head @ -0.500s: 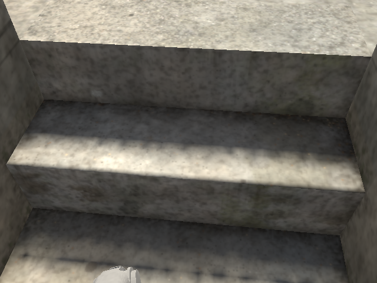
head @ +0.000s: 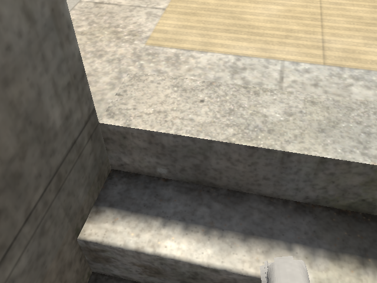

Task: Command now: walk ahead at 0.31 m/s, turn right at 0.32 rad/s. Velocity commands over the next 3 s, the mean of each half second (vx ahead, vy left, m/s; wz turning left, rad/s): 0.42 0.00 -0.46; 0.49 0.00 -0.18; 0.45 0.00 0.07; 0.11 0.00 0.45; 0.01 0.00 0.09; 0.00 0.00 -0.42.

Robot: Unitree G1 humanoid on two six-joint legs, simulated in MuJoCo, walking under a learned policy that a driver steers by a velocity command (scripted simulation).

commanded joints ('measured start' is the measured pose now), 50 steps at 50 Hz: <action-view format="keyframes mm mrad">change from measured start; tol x64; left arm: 1 -94 86 4 -79 25 6 -14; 50 -218 10 -19 -100 36 -45 -10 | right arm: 1 123 -80 0 30 -16 -23 -5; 50 12 75 -11 -26 45 8 8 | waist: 1 -39 10 51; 50 -11 -5 55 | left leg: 1 208 301 -323 -289 -220 -49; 11 423 383 -179 -428 9 -65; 19 518 405 -17 -180 2175 37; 21 346 335 47 244 1952 -47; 23 -405 -58 -309 1385 236 -51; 27 -1183 -7 -439 1961 87 91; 39 -433 -51 0 644 -26 -34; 43 132 272 -1178 -100 -370 262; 50 0 188 -552 -155 -126 96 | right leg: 1 -288 -43 -51 17 -26 -2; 11 -520 -111 -176 17 -90 -69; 20 702 212 -590 -1047 -793 -31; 23 1401 -214 620 -1747 26 -349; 35 301 -99 -107 -2279 -127 -94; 40 1389 -235 -171 -1654 1352 -158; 42 891 -5 -114 -1051 73 -57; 50 57 -36 -115 -220 -354 -80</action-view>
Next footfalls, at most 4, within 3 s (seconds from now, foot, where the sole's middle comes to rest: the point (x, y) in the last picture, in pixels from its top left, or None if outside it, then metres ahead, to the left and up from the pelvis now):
0.40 right None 0.27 -0.14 -0.57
0.78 left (197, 223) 0.56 0.05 -0.37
1.30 right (318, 117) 0.78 -0.26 -0.18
1.80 left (230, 83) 0.92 -0.03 -0.18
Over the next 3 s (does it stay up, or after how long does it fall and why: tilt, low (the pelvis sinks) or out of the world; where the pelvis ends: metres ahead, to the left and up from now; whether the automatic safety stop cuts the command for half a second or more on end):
stays up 0.80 -0.16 0.59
